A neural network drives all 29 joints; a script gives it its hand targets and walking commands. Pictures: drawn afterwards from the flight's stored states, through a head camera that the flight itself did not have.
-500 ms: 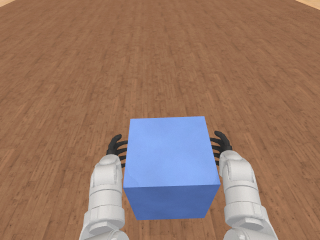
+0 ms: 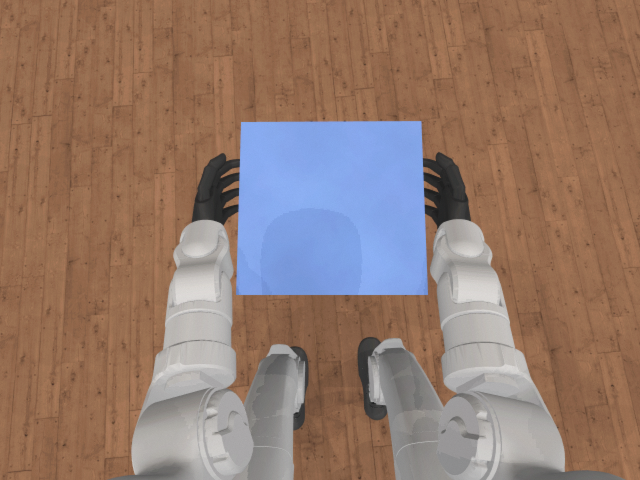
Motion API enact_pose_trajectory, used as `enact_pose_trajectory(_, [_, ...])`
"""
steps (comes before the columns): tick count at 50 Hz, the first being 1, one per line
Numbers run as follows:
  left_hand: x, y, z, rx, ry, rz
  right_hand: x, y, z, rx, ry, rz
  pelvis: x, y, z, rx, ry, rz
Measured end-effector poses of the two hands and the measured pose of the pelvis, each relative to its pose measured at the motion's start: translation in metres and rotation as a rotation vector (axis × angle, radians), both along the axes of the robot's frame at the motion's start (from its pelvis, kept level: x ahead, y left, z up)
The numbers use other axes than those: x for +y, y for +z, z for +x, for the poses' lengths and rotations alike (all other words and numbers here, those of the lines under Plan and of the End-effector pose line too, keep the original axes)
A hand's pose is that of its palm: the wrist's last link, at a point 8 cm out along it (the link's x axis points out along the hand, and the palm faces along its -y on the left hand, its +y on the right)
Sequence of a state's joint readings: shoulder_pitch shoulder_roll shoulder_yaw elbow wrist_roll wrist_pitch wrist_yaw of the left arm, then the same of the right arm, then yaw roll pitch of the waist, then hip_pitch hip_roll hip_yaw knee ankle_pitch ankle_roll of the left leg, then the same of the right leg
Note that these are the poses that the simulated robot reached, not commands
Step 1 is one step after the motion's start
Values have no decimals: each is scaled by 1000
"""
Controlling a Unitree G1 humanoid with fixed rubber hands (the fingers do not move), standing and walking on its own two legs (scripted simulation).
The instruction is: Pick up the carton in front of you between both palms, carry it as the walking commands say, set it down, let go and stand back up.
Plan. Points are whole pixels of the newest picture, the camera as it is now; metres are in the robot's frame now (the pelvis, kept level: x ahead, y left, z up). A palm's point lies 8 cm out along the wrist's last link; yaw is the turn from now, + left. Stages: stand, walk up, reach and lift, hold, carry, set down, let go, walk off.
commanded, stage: set down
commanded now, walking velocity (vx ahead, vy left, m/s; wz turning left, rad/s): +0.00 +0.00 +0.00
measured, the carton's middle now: (329, 224) +0.41 +0.01 -0.16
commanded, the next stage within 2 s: none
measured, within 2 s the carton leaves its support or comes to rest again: rests again in 1.70 s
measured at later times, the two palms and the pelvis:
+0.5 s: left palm (232, 205) +0.46 +0.16 -0.22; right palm (416, 206) +0.45 -0.13 -0.22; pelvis +0.00 +0.01 -0.13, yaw +0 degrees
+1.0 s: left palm (247, 205) +0.51 +0.17 -0.37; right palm (392, 211) +0.49 -0.13 -0.38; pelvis -0.03 +0.01 -0.25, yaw -1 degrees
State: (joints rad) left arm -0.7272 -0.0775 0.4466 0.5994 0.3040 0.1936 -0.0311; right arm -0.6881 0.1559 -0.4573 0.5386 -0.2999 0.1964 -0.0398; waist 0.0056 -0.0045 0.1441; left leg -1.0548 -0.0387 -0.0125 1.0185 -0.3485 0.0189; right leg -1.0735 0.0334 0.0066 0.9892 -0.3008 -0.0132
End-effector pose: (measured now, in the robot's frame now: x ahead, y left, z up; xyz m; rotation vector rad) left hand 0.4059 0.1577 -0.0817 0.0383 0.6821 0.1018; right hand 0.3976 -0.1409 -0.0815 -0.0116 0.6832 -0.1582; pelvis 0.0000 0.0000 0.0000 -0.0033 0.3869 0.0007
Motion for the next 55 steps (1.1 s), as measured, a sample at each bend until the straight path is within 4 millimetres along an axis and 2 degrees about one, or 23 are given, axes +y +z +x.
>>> enact_pose_trajectory(4, [2,-26,14,-35,16,-28,2,-25,14,-37,-24,25,3,-25,6,125,2,-5])
enact_pose_trajectory(13, [3,-57,41,-20,26,-52,3,-57,37,-24,-46,46,9,-67,14,261,-3,-8])
enact_pose_trajectory(18, [3,-85,48,3,21,-47,3,-85,44,0,-42,39,10,-89,12,314,-2,-8])
enact_pose_trajectory(24, [6,-127,57,0,20,-38,6,-127,54,-3,-36,36,9,-122,3,365,2,-7])
enact_pose_trajectory(36, [10,-208,78,-2,3,-25,10,-209,73,-4,-42,40,5,-188,-19,393,6,-14])
enact_pose_trajectory(46, [11,-266,97,17,-19,-5,12,-269,88,16,-47,34,5,-232,-28,390,5,-19])
enact_pose_trajectory(55, [14,-327,114,30,-44,6,14,-329,101,29,-48,22,7,-267,-29,369,6,-28])
